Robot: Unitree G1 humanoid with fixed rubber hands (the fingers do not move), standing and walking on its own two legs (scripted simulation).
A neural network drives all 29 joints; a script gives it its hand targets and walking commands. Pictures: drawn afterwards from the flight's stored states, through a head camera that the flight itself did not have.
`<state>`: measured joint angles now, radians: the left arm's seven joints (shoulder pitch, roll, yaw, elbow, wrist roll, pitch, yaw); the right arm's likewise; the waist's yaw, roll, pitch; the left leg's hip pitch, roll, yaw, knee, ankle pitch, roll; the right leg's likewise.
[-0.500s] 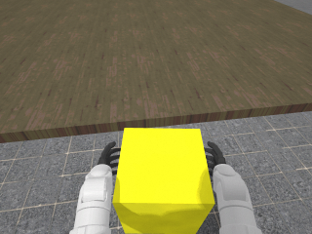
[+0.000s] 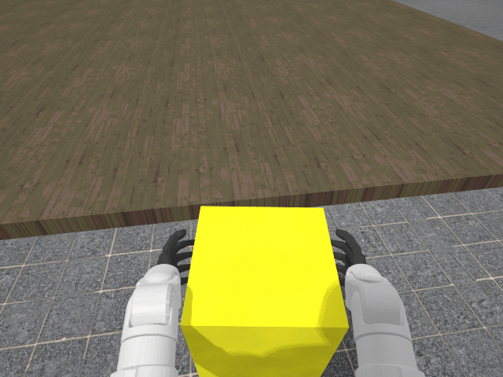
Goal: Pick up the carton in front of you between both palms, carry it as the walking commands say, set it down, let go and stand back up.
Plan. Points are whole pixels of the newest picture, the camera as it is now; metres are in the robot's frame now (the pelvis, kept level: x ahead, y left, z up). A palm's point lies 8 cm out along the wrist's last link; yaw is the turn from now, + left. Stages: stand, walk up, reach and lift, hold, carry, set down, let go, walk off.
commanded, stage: hold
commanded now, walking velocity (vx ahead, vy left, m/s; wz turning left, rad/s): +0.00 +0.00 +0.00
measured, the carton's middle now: (260, 296) +0.28 +0.00 -0.02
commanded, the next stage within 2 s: carry in 0.90 s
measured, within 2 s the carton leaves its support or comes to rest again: neither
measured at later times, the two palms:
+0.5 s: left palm (168, 270) +0.29 +0.15 +0.05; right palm (354, 270) +0.29 -0.15 +0.05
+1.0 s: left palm (168, 265) +0.30 +0.15 +0.06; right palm (352, 265) +0.30 -0.15 +0.06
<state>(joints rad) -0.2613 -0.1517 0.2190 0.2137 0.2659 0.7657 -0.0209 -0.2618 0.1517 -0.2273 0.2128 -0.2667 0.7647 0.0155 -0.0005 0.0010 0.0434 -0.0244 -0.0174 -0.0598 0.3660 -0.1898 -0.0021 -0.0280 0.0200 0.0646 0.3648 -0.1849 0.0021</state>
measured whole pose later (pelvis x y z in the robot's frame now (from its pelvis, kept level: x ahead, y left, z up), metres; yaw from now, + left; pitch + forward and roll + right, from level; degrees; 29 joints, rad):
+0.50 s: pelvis +0.00 +0.00 +0.00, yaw +0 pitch -9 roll +0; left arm -0.28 -0.16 0.23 0.22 0.28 0.76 -0.03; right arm -0.28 0.16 -0.24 0.22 -0.28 0.76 0.02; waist 0.00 0.00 0.05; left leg -0.03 -0.02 -0.06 0.37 -0.19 0.00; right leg -0.03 0.02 0.06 0.37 -0.19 0.00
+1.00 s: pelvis +0.01 +0.00 +0.00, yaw +0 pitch -3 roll +0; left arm -0.23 -0.15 0.19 0.15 0.24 0.80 -0.01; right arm -0.23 0.14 -0.20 0.15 -0.24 0.79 0.01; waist 0.00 0.01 -0.07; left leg -0.17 -0.01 -0.05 0.47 -0.36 -0.01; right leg -0.17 0.02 0.05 0.45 -0.33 0.00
